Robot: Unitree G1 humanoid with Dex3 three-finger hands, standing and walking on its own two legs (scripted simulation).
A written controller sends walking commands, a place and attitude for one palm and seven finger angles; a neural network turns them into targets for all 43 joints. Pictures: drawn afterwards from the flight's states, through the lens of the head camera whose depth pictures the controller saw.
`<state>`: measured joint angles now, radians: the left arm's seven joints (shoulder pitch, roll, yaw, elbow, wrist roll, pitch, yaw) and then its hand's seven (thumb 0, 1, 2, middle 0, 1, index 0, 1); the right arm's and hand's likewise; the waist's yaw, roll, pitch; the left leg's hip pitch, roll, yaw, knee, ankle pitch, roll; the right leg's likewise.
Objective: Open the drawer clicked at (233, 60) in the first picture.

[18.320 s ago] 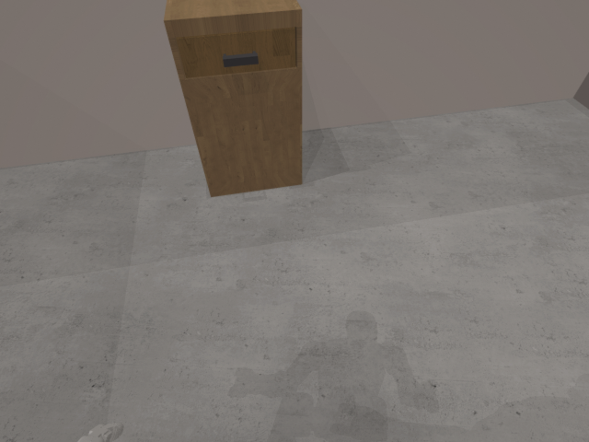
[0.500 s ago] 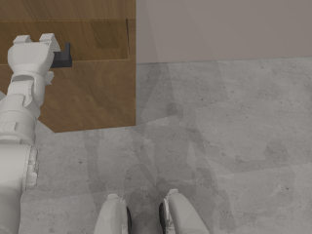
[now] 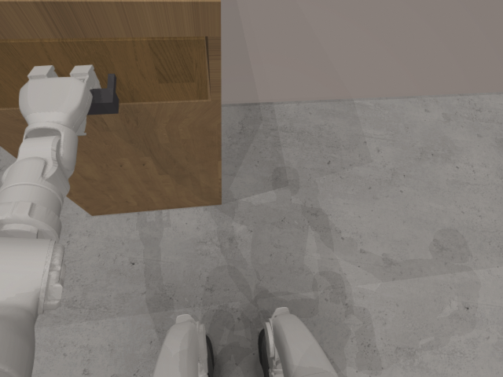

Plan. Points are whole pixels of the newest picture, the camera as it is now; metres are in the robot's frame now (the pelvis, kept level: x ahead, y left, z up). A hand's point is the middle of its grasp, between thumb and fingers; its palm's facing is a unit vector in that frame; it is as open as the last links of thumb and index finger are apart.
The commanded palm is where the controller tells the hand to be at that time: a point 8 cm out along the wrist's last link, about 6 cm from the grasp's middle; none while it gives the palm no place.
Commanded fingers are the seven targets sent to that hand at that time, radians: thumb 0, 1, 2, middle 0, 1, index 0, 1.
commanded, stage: pull the drawer open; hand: left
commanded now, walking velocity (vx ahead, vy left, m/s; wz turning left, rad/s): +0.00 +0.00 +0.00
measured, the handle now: (76, 91) +0.57 +0.24 +0.02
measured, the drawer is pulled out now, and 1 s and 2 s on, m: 0.00 0.08 0.18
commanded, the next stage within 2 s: none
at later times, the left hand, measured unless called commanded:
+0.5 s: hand (73, 142) +0.49 +0.24 -0.01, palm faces -0.06 -0.05 -1.00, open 6.0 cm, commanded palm +0.45 +0.24 +0.04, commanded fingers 0.00 0.90 0.90 -0.40 -1.35 -0.40 -1.35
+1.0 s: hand (70, 169) +0.44 +0.24 -0.01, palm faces -0.05 -0.05 -1.00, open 6.0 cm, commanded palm +0.41 +0.24 +0.04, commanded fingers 0.00 0.90 0.90 -0.40 -1.35 -0.40 -1.35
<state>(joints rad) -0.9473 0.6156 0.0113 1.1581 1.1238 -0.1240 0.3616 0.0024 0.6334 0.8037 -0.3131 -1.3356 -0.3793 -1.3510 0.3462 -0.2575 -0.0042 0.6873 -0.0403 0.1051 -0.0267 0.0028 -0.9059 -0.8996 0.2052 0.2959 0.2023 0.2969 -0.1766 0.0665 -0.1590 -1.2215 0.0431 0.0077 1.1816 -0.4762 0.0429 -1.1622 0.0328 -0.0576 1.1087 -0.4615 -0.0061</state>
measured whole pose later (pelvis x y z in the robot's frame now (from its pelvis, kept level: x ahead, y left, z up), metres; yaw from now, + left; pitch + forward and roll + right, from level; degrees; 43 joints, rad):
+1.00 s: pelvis +0.06 +0.00 +0.04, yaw -1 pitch +23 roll -2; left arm -0.37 0.41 0.01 0.73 1.11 -0.09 0.47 0.02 0.65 0.78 -0.28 -1.35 -0.39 -1.35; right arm 0.25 -0.24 -0.06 0.65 -0.04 0.18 0.00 0.00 -0.91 -0.90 0.20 0.30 0.20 0.30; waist -0.05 0.05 -0.19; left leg -0.90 0.03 0.05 1.00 -0.51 0.04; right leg -0.87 0.04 0.00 0.95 -0.49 0.00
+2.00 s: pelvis +0.04 -0.01 +0.03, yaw +0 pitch +19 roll -1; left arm -0.01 0.38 -0.01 0.43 1.11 -0.08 0.51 0.02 0.63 0.81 -0.29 -1.34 -0.41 -1.35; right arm 0.18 -0.24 -0.05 0.62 -0.03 0.13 -0.01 0.01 -0.91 -0.90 0.20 0.30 0.20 0.30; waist -0.02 0.04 -0.18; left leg -0.86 0.03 0.05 1.02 -0.51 0.03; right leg -0.84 0.03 0.00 1.00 -0.50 -0.01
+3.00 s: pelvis +0.04 -0.02 +0.02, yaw +0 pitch +18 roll +0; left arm 0.47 0.38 0.03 0.06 1.09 -0.13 0.58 0.05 0.64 0.77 -0.26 -1.33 -0.41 -1.35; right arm 0.10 -0.23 -0.03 0.56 -0.06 0.12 0.01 0.01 -0.91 -0.90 0.20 0.30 0.20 0.30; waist 0.02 0.03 -0.18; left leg -0.88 0.03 0.04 1.11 -0.55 0.01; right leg -0.87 0.04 -0.01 1.11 -0.56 -0.04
